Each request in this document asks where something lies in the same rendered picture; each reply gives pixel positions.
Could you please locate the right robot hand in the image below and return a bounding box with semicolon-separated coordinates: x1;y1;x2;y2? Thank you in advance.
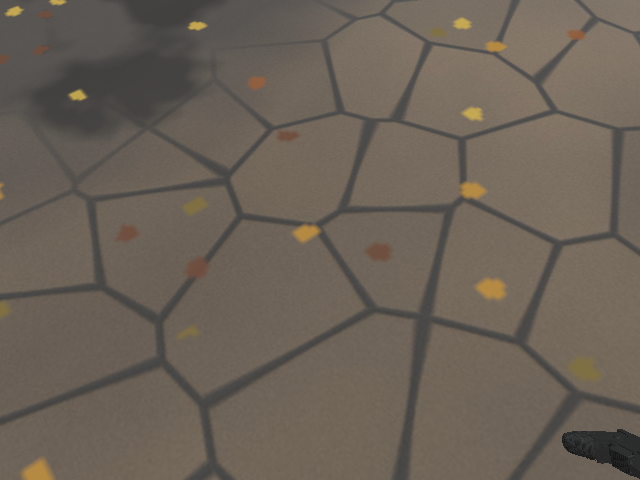
562;429;640;479

